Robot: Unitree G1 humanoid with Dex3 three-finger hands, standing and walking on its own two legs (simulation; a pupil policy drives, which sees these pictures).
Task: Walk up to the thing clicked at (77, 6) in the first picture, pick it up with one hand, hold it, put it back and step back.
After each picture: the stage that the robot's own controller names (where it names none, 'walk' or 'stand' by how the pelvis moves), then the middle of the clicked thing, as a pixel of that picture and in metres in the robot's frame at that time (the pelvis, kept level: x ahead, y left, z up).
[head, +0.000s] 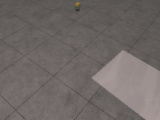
stand; (77, 6) +2.27 +0.07 -0.72
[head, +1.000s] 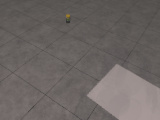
walk; (67, 18) +2.13 +0.13 -0.72
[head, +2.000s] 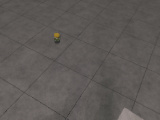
walk; (56, 38) +1.46 +0.23 -0.71
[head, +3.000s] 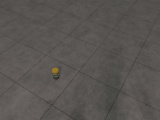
walk; (55, 73) +0.98 +0.25 -0.71
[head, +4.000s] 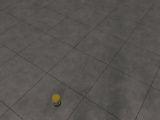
walk; (56, 100) +0.64 +0.21 -0.71
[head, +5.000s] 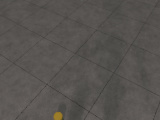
stand; (58, 118) +0.44 +0.19 -0.70
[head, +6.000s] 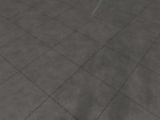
stand; out of the picture +0.39 +0.17 -0.72
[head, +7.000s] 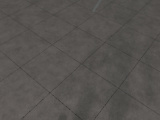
stand; out of the picture +0.40 +0.18 -0.72
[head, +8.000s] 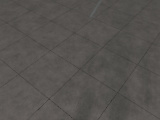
stand; out of the picture +0.39 +0.19 -0.73
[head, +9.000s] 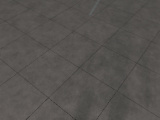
stand; out of the picture +0.38 +0.19 -0.73
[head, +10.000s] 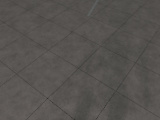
go down; out of the picture +0.39 +0.19 -0.73
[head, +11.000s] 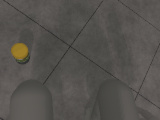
go down; (21, 54) +0.47 +0.22 -0.31
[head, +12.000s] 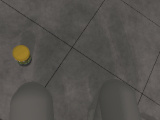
close in; (22, 56) +0.46 +0.22 -0.30
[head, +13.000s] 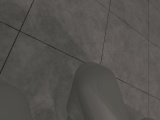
close in; out of the picture +0.45 +0.27 -0.22
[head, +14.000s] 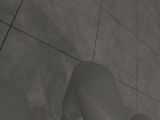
close; out of the picture +0.44 +0.27 -0.23
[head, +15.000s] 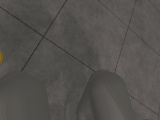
lift; out of the picture +0.37 +0.24 -0.19
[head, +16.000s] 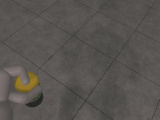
lift; (30, 90) +0.32 +0.18 +0.00
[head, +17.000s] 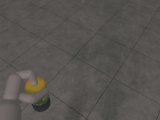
hold; (38, 95) +0.33 +0.16 -0.02
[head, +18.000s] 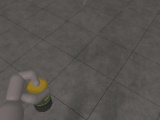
hold; (40, 95) +0.33 +0.16 -0.02
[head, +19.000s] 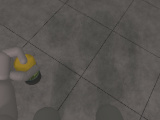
crouch; (28, 70) +0.40 +0.18 -0.09
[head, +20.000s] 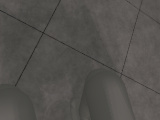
lower; out of the picture +0.45 +0.25 -0.19
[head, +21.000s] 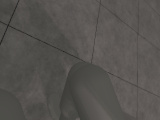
lower; out of the picture +0.44 +0.28 -0.24
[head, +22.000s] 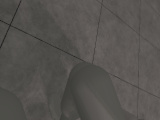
lower; out of the picture +0.44 +0.28 -0.24
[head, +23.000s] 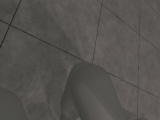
lower; out of the picture +0.44 +0.28 -0.24
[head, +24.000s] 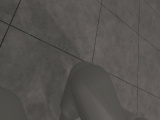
lower; out of the picture +0.44 +0.28 -0.24
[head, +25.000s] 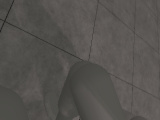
withdraw; out of the picture +0.43 +0.26 -0.24
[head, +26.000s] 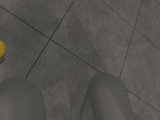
stand; out of the picture +0.44 +0.25 -0.26
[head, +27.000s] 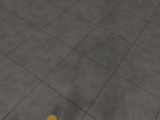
stand; out of the picture +0.39 +0.17 -0.62
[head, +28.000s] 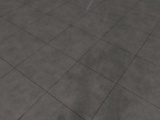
stand; out of the picture +0.40 +0.18 -0.66
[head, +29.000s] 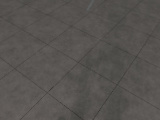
stand; out of the picture +0.39 +0.17 -0.67
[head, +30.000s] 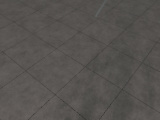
stand; out of the picture +0.42 +0.16 -0.72
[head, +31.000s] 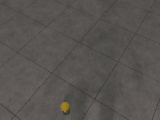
walk; (65, 108) +0.47 +0.14 -0.70
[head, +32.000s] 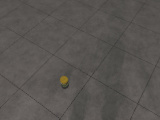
walk; (64, 82) +0.70 +0.17 -0.70
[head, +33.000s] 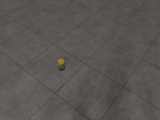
stand; (61, 64) +1.00 +0.20 -0.71
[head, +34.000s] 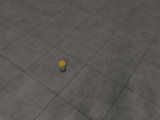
stand; (62, 66) +1.01 +0.21 -0.72
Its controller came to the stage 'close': yes
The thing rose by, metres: 0.70
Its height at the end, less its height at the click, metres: +0.00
